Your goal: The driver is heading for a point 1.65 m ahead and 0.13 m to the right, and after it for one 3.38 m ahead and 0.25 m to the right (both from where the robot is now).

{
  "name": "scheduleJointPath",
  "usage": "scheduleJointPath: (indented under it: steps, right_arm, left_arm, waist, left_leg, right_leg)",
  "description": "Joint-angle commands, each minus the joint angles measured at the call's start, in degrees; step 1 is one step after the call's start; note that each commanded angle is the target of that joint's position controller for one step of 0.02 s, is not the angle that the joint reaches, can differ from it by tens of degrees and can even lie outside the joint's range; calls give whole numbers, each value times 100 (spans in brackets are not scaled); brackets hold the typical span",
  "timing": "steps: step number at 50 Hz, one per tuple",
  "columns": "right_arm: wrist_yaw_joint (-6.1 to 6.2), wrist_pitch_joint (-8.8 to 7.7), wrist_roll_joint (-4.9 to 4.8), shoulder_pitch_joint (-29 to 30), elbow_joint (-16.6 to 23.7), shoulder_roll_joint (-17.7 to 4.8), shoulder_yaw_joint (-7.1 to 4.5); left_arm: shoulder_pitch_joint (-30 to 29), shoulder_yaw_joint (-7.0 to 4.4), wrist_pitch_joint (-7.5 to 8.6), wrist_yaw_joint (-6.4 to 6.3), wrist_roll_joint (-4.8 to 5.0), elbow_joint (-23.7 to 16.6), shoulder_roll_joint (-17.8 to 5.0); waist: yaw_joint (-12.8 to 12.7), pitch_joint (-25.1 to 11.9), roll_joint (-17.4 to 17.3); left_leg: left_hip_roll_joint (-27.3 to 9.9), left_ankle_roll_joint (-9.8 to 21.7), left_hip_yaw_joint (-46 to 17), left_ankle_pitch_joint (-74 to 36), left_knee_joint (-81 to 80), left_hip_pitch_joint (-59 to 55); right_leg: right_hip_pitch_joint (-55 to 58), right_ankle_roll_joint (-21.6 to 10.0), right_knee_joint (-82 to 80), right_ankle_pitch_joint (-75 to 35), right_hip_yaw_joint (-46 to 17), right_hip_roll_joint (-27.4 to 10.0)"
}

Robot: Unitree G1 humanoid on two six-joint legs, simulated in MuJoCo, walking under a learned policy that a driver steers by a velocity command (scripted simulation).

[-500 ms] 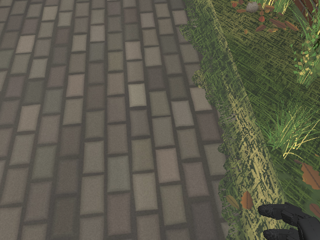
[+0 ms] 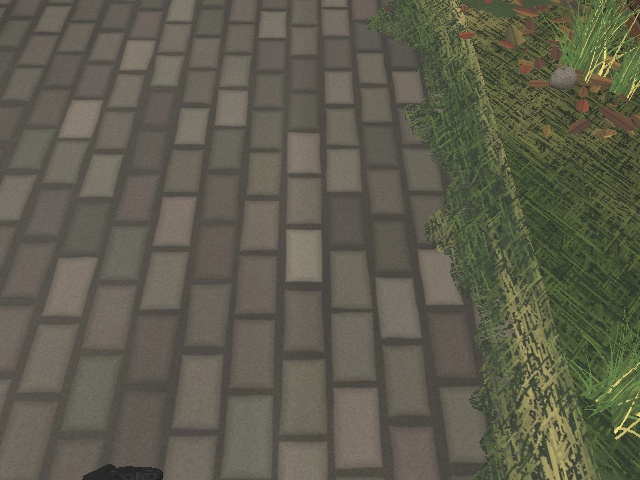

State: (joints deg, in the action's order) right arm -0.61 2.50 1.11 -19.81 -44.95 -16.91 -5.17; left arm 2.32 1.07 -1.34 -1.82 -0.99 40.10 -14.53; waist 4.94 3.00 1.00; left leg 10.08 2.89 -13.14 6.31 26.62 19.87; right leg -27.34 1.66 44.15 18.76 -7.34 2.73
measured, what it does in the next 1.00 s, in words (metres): steps on the spot: right foot, then left foot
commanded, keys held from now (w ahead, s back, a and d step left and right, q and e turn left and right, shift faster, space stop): shift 0.30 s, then e+shift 0.44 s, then shift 0.18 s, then q+shift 0.08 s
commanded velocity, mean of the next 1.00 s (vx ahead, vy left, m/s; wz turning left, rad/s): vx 0.02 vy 0.00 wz -0.16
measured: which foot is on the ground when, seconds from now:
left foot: down 0.00-0.06, up 0.08-0.42, down 0.44-0.80, up 0.82-1.00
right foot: up 0.00-0.04, down 0.06-0.44, up 0.46-0.78, down 0.80-1.00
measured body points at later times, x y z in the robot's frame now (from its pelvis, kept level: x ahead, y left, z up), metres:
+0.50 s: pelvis +0.01 -0.02 +0.00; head +0.03 -0.01 +0.45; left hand +0.03 +0.26 -0.13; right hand +0.17 -0.27 -0.11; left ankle -0.04 +0.08 -0.74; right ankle +0.05 -0.12 -0.72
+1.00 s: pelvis -0.02 -0.07 +0.01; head +0.00 -0.11 +0.46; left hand +0.19 +0.15 -0.08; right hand -0.01 -0.36 -0.13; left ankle -0.01 +0.07 -0.66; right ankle -0.03 -0.14 -0.73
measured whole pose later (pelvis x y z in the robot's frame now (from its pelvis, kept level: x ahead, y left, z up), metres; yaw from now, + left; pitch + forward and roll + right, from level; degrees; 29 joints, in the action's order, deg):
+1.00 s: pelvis -0.02 -0.07 +0.01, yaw -15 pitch -1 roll +1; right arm 0.1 4.0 0.7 -12.4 -46.0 -17.7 -2.6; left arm 9.5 -2.0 -2.3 -0.5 -0.7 40.2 -15.1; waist 1.3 4.9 -3.0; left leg -1.6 -1.3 0.9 22.3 58.5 24.2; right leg -11.5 -5.1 24.4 11.8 0.7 3.5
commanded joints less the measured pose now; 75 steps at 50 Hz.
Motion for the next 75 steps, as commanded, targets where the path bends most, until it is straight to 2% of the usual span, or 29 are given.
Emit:
scheduleJointPath:
  steps: [1,3,4,5,6,8,12,17,19,21,22,23,24,26,27,33,38,39,40,41,42,44,47,50,53,57,61,71,75]
  right_arm:
    - [27,37,18,238,469,-903,-264]
    - [68,20,-86,250,497,-639,-184]
    - [76,6,-165,-80,607,-226,-83]
    - [117,3,-23,-56,591,-677,-187]
    - [110,-1,67,31,538,-894,-233]
    - [55,64,51,74,412,-749,-196]
    - [-3,164,-51,436,458,-573,-57]
    - [77,230,-134,849,377,-242,195]
    - [213,202,-139,775,304,-367,173]
    - [317,75,-109,397,155,-563,138]
    - [362,-1,-58,301,149,-840,85]
    - [394,-21,17,429,227,-1303,1]
    - [357,8,16,760,244,-1266,-18]
    - [329,-39,4,1232,435,-518,190]
    - [352,-29,25,1452,506,-401,235]
    - [349,-72,42,1059,421,-666,139]
    - [197,-135,-16,983,385,-944,13]
    - [173,-138,-62,980,342,-953,5]
    - [135,-150,-72,767,291,-856,21]
    - [96,-113,4,754,742,-223,204]
    - [191,2,49,1303,746,-432,193]
    - [178,39,-87,1316,618,-469,181]
    - [107,75,22,687,228,-640,124]
    - [17,164,-79,451,-32,-301,235]
    - [-11,185,-34,646,27,-589,125]
    - [-79,171,-19,733,131,-539,83]
    - [-331,170,42,1092,430,-679,-6]
    - [-591,71,-24,1852,936,-373,32]
    - [-578,-31,125,2085,1008,-328,120]
  left_arm:
    - [498,-189,190,-75,92,-250,-598]
    - [890,-265,315,-158,12,-152,-786]
    - [621,-356,310,-176,-86,-315,-1311]
    - [384,-413,243,-133,-149,-370,-1424]
    - [566,-362,210,-93,-76,-322,-1070]
    - [367,-284,195,-34,-16,-323,-704]
    - [880,-335,217,-8,-34,-142,-788]
    - [1196,-334,167,72,-55,145,-810]
    - [1403,-490,71,134,-24,295,-1179]
    - [1385,-579,56,160,75,281,-1282]
    - [1383,-562,91,160,139,212,-1121]
    - [1226,-469,120,183,253,-3,-662]
    - [1086,-522,68,125,157,-55,-810]
    - [1336,-680,-94,128,35,187,-999]
    - [1512,-703,-170,161,19,271,-953]
    - [984,-592,-292,469,61,-110,-593]
    - [967,-619,-274,473,69,-364,-639]
    - [1208,-628,-222,429,8,-311,-623]
    - [1558,-709,-129,349,-88,-223,-916]
    - [1696,-907,-34,299,-40,-368,-1960]
    - [2272,-934,-27,295,127,-243,-1812]
    - [1511,-708,-86,199,87,-253,-1165]
    - [767,-510,-104,110,72,-360,-740]
    - [718,-319,38,56,-41,-204,-429]
    - [873,-437,-2,-20,-71,-38,-896]
    - [881,-453,-41,-48,-59,-20,-847]
    - [1189,-590,123,18,-88,36,-1089]
    - [1424,-724,551,87,-104,249,-1212]
    - [1675,-686,552,182,-163,452,-1201]
  waist:
    - [-390,-513,-1136]
    - [-520,-546,-736]
    - [-206,-706,676]
    - [-225,-445,954]
    - [-220,-511,518]
    - [-120,-421,333]
    - [-381,-589,761]
    - [-607,-649,1169]
    - [-572,-413,1290]
    - [-385,-587,982]
    - [-387,-803,581]
    - [-369,-747,-689]
    - [-311,-429,-1512]
    - [-595,-62,-715]
    - [-725,8,-732]
    - [-358,-134,-1054]
    - [-381,-336,-1119]
    - [-601,-409,-840]
    - [-805,-625,-8]
    - [-662,-786,1849]
    - [-1225,-1219,971]
    - [-801,-476,455]
    - [-441,-509,501]
    - [-454,-463,349]
    - [-637,-106,604]
    - [-659,25,350]
    - [-807,14,476]
    - [-823,76,347]
    - [-916,404,244]
  left_leg:
    - [-1310,496,-2017,258,-680,-393]
    - [-895,64,-1663,1005,-86,4]
    - [-179,-261,-546,2324,1114,557]
    - [199,-367,398,2795,2359,1090]
    - [-185,-439,411,2558,3106,900]
    - [-259,-496,455,2032,3658,732]
    - [-207,-610,594,1958,3504,818]
    - [-526,-517,1065,2284,1029,-380]
    - [-373,-407,1315,1710,12,-642]
    - [-575,-223,1124,627,-1039,-1515]
    - [-1165,-77,733,530,-1057,-2270]
    - [-2330,404,-301,26,-1104,-2553]
    - [-3193,1073,-546,-1289,-1090,-1665]
    - [-2886,1118,215,-2133,-1021,-1150]
    - [-2582,906,651,-2168,-948,-1106]
    - [-2556,743,1368,-2199,-582,-1857]
    - [-2749,441,1687,-2143,179,-1477]
    - [-2634,239,1886,-1796,711,-1150]
    - [-2317,-113,2192,-763,1775,-462]
    - [-1261,-596,2476,3000,3256,1282]
    - [-1126,-528,1442,3326,4031,1230]
    - [-1359,-403,1186,2376,4067,1189]
    - [-1262,-401,1351,1568,3733,636]
    - [-1175,-433,1161,1377,2685,1]
    - [-1014,-404,1181,1553,2527,290]
    - [-1174,-439,1310,1819,2714,699]
    - [-1356,-293,1371,1713,2778,1655]
    - [-1652,-99,1564,855,2185,1924]
    - [-1487,91,1889,1102,1382,1219]
  right_leg:
    - [830,-141,-1078,140,140,207]
    - [1784,-333,-2583,-277,-190,-359]
    - [2142,-828,-3179,-59,-1824,-1855]
    - [1677,-1415,-3218,-1049,-2622,-2437]
    - [1542,-1628,-2972,-1888,-2312,-2372]
    - [1448,-1377,-2673,-2657,-1127,-1621]
    - [2059,-1298,-2345,-3907,-531,-1314]
    - [2043,-1234,-2463,-2974,-657,-1168]
    - [2031,-1177,-2238,-3339,-999,-1055]
    - [1610,-881,-1979,-3285,-1207,-988]
    - [938,-627,-1784,-2353,-1123,-818]
    - [-55,-290,-913,-829,-342,-158]
    - [-178,-273,244,1287,533,213]
    - [-132,-238,1787,1258,490,-63]
    - [-151,-189,2031,977,534,-103]
    - [-125,13,678,571,921,-356]
    - [956,-299,-686,438,1330,-147]
    - [1494,-392,-1419,-180,1287,-46]
    - [2350,-560,-2246,-1146,496,-345]
    - [3140,-1367,-2425,-4098,-2193,-2397]
    - [2948,-2061,-2327,-4751,-2073,-2603]
    - [2261,-1805,-2513,-3402,-1104,-1955]
    - [2055,-1388,-2673,-3165,-337,-1366]
    - [1879,-1191,-2966,-2396,158,-1354]
    - [1952,-1281,-3024,-1525,106,-1569]
    - [2105,-1526,-3012,-1254,81,-1903]
    - [2747,-1478,-3989,2330,-665,-2340]
    - [2845,-952,-4034,1588,1005,-2444]
    - [2471,-942,-3751,609,1730,-2258]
